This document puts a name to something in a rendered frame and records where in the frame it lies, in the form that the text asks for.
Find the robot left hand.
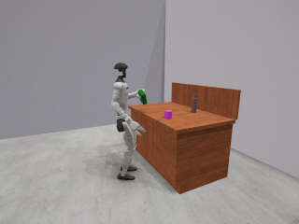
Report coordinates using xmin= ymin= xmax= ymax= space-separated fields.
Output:
xmin=135 ymin=89 xmax=147 ymax=98

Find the table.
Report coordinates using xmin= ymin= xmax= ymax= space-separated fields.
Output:
xmin=128 ymin=82 xmax=241 ymax=194

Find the robot right upper arm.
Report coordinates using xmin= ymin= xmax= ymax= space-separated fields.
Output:
xmin=111 ymin=82 xmax=123 ymax=108

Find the robot right thigh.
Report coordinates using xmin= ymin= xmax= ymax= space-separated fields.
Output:
xmin=116 ymin=120 xmax=135 ymax=155

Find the robot thigh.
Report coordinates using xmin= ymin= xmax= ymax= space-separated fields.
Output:
xmin=116 ymin=120 xmax=135 ymax=155
xmin=128 ymin=124 xmax=136 ymax=147

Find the robot right hand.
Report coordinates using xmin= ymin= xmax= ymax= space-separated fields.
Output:
xmin=129 ymin=121 xmax=146 ymax=137

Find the sponge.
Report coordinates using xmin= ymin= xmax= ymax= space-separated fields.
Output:
xmin=138 ymin=90 xmax=147 ymax=105

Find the robot right forearm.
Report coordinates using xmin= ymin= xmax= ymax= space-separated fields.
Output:
xmin=112 ymin=103 xmax=133 ymax=124

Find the robot left thigh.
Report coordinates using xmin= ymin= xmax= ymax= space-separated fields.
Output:
xmin=128 ymin=124 xmax=136 ymax=147

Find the robot left forearm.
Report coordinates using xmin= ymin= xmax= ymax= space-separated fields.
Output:
xmin=128 ymin=92 xmax=136 ymax=99

